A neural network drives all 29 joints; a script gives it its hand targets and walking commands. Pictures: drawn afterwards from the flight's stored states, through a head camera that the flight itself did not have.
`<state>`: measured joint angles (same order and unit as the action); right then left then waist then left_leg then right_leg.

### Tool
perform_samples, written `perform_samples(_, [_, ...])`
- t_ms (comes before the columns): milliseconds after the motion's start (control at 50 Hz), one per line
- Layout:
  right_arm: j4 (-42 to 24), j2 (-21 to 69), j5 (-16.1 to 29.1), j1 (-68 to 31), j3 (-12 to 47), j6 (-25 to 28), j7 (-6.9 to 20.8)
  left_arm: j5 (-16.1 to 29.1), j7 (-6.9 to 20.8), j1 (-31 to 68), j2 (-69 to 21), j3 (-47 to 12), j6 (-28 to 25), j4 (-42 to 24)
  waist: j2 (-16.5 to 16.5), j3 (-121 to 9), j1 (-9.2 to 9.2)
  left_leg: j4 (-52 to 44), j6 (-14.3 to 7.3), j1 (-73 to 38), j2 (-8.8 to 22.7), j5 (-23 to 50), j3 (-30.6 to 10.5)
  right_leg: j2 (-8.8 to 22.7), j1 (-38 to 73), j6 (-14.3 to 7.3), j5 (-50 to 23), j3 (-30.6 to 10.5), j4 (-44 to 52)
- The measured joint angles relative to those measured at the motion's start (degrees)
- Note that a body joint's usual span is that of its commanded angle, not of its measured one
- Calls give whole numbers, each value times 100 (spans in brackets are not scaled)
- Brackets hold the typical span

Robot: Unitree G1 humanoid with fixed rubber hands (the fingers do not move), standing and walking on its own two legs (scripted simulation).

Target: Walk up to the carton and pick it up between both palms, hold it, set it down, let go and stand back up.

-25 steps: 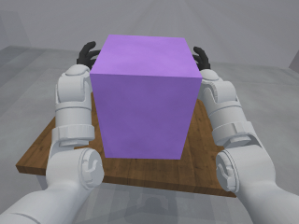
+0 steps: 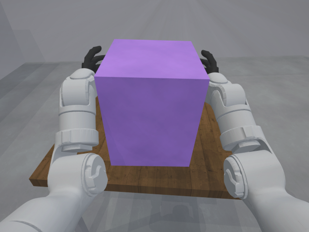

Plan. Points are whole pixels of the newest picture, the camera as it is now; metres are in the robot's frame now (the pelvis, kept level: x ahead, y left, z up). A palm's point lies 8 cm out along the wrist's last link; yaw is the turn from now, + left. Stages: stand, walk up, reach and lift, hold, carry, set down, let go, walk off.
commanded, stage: hold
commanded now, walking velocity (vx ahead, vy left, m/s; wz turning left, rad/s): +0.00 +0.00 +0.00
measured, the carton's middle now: (151, 102) +0.35 +0.00 +0.22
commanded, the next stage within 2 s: set down in 0.88 s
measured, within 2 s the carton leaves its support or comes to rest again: neither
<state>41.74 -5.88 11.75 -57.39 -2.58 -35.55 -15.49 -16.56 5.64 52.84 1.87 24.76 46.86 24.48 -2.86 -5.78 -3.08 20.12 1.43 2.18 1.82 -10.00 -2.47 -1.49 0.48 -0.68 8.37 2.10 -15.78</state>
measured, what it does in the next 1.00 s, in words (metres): stands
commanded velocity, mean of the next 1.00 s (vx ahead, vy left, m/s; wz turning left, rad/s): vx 0.00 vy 0.00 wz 0.00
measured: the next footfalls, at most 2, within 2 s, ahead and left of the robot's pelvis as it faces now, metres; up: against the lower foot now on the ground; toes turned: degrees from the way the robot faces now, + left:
none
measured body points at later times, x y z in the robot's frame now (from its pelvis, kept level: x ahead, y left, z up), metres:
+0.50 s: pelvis +0.00 +0.00 +0.00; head -0.10 +0.01 +0.44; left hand +0.37 +0.16 +0.30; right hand +0.38 -0.14 +0.29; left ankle +0.02 +0.13 -0.75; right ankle +0.02 -0.11 -0.75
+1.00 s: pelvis +0.00 +0.00 +0.00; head -0.09 +0.05 +0.44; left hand +0.38 +0.18 +0.29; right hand +0.38 -0.11 +0.30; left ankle +0.02 +0.13 -0.75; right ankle +0.02 -0.11 -0.75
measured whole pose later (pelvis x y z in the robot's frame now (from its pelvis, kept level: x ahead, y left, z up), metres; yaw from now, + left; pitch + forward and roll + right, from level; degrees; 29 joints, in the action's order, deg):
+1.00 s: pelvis +0.00 +0.00 +0.00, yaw +0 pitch -8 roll -1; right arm 41.7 -5.5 12.0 -57.4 -3.8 -30.9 -14.4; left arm -16.6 4.1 53.3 2.1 22.6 47.0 20.1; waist 5.8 -5.8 -3.1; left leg 20.1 1.4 2.3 1.8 -10.1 -2.5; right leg -1.5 0.4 -0.8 8.2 2.1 -15.6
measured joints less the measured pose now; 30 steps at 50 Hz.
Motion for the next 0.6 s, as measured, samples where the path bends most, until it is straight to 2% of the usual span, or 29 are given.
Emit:
perform_samples(200, [-2,27,1,0,85,215,-9,-2,3,5,3,54,-34,-193,702,0,1,-1,0,1,0,-10,-3,-1,-1,-14,5,2,-2])
perform_samples(300, [-1,39,2,1,-3,367,88,-3,-106,6,2,-95,88,-471,845,0,1,-1,0,6,-3,-10,-2,1,-1,-29,-7,1,9])
perform_samples(420, [0,41,2,1,-173,365,173,-2,-205,5,3,-270,170,-535,556,0,0,-1,2,6,-8,-9,1,6,-1,-31,-11,-2,11])
perform_samples(600, [3,-2,1,0,-132,88,105,1,-123,3,5,-212,139,-213,-49,0,-1,-1,2,6,-5,5,0,4,0,-6,-11,-2,11])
